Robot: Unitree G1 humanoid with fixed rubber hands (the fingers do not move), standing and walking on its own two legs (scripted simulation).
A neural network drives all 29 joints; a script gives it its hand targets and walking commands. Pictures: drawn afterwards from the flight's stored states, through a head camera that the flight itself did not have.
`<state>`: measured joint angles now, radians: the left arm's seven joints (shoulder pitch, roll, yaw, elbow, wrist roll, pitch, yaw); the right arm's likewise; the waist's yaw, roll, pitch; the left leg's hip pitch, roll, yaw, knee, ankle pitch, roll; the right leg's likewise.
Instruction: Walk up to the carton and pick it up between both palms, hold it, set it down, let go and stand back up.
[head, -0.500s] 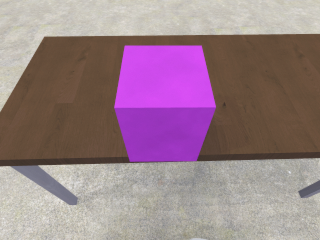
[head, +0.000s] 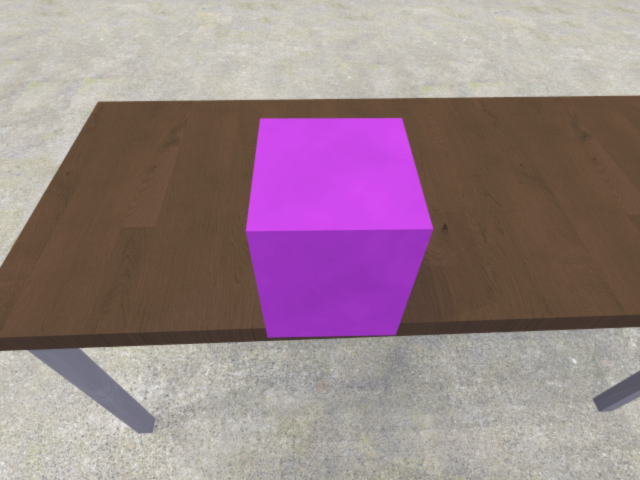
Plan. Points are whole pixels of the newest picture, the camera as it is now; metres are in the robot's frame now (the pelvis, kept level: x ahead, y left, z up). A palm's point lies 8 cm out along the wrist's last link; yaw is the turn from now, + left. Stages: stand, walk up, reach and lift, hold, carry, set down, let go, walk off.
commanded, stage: walk up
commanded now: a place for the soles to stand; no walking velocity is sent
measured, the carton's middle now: (331, 232) +0.44 +0.01 +0.04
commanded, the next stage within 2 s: reach and lift in 1.08 s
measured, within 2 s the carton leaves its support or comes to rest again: neither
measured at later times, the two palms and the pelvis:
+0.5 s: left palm out of the picture +0.02 +0.18 -0.14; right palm out of the picture -0.02 -0.27 -0.15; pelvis +0.01 -0.04 +0.00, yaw -1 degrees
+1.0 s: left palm out of the picture +0.01 +0.17 -0.14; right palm out of the picture -0.03 -0.28 -0.15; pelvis +0.01 -0.05 +0.00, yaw -1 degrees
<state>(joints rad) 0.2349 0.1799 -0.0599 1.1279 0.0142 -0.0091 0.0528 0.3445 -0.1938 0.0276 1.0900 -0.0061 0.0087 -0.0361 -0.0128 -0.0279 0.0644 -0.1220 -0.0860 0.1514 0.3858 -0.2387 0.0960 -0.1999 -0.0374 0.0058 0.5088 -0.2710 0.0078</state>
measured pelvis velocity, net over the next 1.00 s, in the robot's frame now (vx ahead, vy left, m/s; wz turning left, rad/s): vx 0.01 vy -0.05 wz -0.02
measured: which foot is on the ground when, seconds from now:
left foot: down 0.00-1.00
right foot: down 0.00-1.00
